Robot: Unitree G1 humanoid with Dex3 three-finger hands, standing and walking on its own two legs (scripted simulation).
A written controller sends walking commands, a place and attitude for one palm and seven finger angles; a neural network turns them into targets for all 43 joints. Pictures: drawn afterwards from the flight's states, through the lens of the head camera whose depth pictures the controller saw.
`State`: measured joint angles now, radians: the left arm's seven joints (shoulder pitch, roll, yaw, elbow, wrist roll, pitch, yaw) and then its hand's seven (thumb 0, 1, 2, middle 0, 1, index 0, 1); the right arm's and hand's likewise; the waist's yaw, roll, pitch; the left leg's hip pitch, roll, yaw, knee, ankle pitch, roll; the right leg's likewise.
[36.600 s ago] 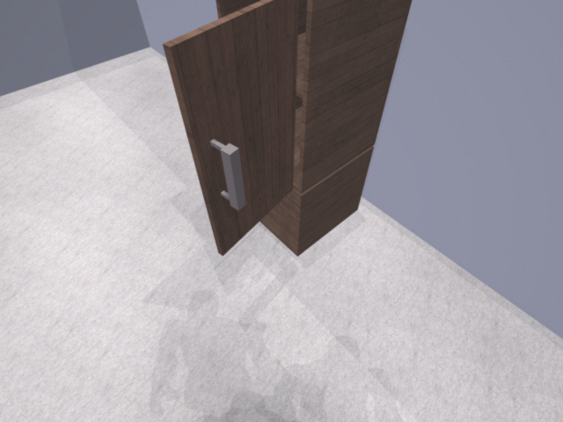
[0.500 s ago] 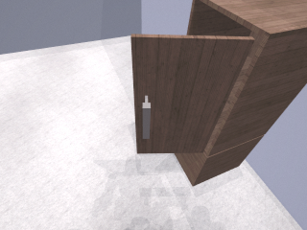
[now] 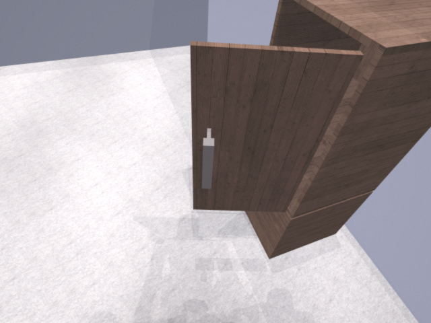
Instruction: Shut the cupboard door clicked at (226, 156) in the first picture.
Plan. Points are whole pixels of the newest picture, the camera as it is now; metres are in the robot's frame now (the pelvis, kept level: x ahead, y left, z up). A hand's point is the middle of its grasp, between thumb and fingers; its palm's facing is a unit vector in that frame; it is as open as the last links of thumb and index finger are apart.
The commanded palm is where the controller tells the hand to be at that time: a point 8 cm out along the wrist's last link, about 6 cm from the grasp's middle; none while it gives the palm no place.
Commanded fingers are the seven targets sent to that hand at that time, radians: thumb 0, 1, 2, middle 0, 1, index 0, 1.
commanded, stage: shuffle to correct the standing spot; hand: left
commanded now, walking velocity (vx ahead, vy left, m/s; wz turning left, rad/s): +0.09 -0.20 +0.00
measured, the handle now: (207, 159) +0.51 +0.05 -0.04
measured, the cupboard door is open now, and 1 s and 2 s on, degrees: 69 69 69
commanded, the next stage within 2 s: come to a stop and stand still in 0.70 s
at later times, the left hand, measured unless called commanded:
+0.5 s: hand out of the picture +0.02 +0.09 -0.19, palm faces +0.08 -0.99 -0.12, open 7.4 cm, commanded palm none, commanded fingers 0.00 0.90 0.90 -0.20 -0.30 -0.20 -0.30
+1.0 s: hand out of the picture +0.12 +0.02 -0.19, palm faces +0.04 -0.98 -0.17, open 7.4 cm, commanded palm none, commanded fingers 0.00 0.90 0.90 -0.20 -0.30 -0.20 -0.30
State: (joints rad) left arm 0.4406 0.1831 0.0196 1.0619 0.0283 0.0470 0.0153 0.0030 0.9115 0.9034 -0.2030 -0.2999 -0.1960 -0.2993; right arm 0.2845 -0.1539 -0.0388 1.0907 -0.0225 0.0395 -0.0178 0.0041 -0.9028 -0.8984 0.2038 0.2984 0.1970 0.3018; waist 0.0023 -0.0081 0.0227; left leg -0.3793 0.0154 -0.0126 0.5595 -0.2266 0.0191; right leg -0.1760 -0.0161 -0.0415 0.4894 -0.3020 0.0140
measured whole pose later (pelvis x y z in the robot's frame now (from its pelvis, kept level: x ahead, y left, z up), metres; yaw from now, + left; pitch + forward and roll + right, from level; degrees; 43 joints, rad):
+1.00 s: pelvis +0.08 -0.16 -0.01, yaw +1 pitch +0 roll -2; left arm 0.23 0.16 0.03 0.99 0.02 0.04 0.02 0.00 0.91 0.90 -0.20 -0.30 -0.20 -0.30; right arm 0.23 -0.22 -0.05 1.02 -0.01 0.01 -0.03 0.00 -0.91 -0.90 0.20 0.30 0.19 0.30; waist -0.01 0.01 0.08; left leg -0.32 0.03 0.08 0.65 -0.30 0.03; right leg -0.30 -0.03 -0.07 0.61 -0.30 0.03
